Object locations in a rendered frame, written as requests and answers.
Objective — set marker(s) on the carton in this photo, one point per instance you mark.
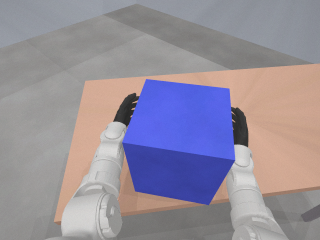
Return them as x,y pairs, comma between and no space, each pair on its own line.
179,142

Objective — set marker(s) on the robot right hand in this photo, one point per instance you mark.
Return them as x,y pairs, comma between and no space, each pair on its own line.
240,128

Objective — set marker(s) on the robot left forearm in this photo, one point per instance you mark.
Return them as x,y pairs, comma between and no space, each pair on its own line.
106,166

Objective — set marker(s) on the right robot upper arm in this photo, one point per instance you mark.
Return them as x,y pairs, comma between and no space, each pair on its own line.
250,231

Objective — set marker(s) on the robot right forearm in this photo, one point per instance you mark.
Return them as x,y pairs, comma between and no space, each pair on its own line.
245,197

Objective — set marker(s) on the left robot upper arm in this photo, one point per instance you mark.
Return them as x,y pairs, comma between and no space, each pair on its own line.
91,217

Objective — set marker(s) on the table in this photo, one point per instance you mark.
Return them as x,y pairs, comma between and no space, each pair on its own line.
282,109

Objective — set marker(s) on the robot left hand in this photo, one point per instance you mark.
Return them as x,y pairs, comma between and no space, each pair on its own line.
124,112

